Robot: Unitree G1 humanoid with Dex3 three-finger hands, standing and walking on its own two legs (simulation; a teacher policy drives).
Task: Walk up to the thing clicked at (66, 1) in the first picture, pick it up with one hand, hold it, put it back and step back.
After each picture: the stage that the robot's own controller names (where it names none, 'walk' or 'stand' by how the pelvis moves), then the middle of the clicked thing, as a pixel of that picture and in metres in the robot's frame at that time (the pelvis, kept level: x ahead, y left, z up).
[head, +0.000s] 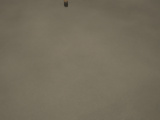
stand; (65, 3) +2.40 +0.30 -0.72
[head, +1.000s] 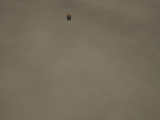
walk; (69, 16) +2.27 +0.17 -0.71
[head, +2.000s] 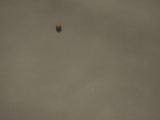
walk; (58, 27) +1.59 +0.25 -0.72
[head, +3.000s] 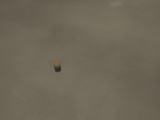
walk; (57, 66) +1.03 +0.26 -0.71
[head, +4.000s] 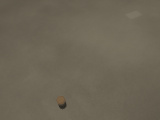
walk; (61, 102) +0.61 +0.25 -0.69
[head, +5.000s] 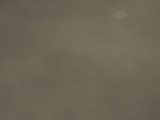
stand; out of the picture +0.38 +0.16 -0.68
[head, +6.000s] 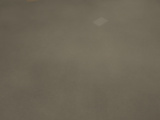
stand; out of the picture +0.35 +0.21 -0.71
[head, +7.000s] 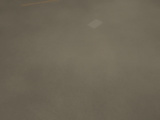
stand; out of the picture +0.32 +0.24 -0.72
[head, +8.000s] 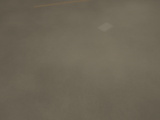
stand; out of the picture +0.35 +0.20 -0.73
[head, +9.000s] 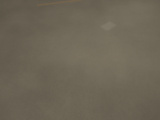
stand; out of the picture +0.35 +0.20 -0.73
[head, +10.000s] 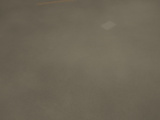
stand; out of the picture +0.34 +0.20 -0.73
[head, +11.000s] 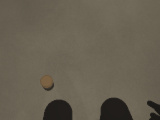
go down; (47, 83) +0.42 +0.19 -0.45
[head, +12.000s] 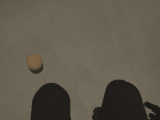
go down; (35, 64) +0.45 +0.20 -0.31
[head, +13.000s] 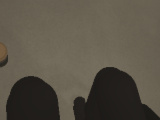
close in; out of the picture +0.44 +0.23 -0.24
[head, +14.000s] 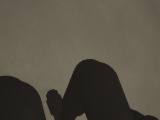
close; out of the picture +0.44 +0.26 -0.23
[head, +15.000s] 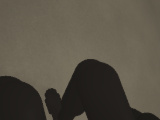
lift; out of the picture +0.43 +0.26 -0.24
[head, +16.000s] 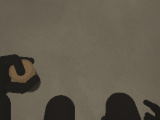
lift; (26, 77) +0.35 +0.21 -0.05
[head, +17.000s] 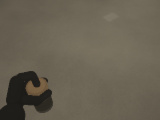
hold; (40, 95) +0.32 +0.17 +0.00
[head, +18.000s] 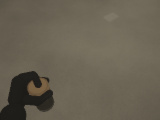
hold; (41, 95) +0.32 +0.16 -0.01
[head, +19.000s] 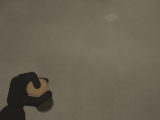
hold; (41, 96) +0.32 +0.17 -0.01
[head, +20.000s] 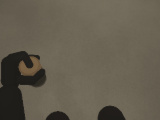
crouch; (34, 72) +0.40 +0.17 -0.07
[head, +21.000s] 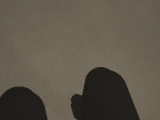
lower; out of the picture +0.49 +0.24 -0.15
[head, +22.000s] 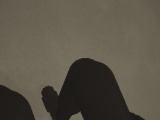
lower; out of the picture +0.46 +0.28 -0.24
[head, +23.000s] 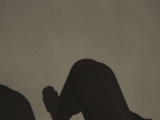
lower; out of the picture +0.46 +0.28 -0.24
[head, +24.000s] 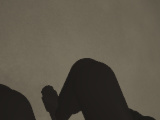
lower; out of the picture +0.46 +0.28 -0.24
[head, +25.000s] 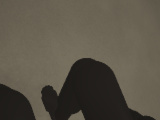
lower; out of the picture +0.46 +0.28 -0.25
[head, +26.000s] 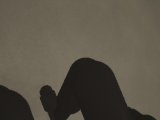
open; out of the picture +0.45 +0.27 -0.24
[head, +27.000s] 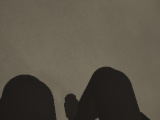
stand; out of the picture +0.46 +0.25 -0.26
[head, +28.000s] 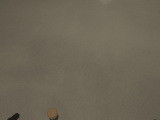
stand; (53, 115) +0.41 +0.18 -0.61
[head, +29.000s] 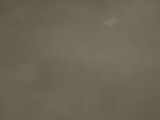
stand; out of the picture +0.40 +0.18 -0.67
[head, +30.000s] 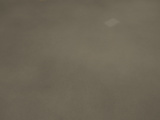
stand; out of the picture +0.40 +0.18 -0.67
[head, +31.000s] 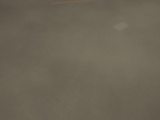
stand; out of the picture +0.41 +0.17 -0.72
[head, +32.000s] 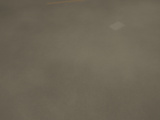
stand; out of the picture +0.39 +0.19 -0.73
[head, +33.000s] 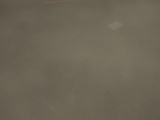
walk; out of the picture +0.38 +0.19 -0.73
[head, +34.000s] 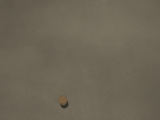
walk; (63, 102) +0.51 +0.20 -0.70
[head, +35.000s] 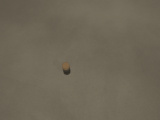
walk; (66, 68) +0.80 +0.18 -0.69
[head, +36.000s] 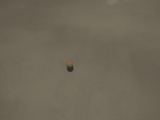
stand; (69, 66) +1.02 +0.17 -0.71
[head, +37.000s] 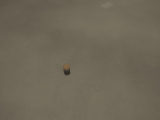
stand; (66, 69) +1.02 +0.19 -0.73
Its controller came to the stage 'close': yes
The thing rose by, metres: 0.70
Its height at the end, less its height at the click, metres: +0.00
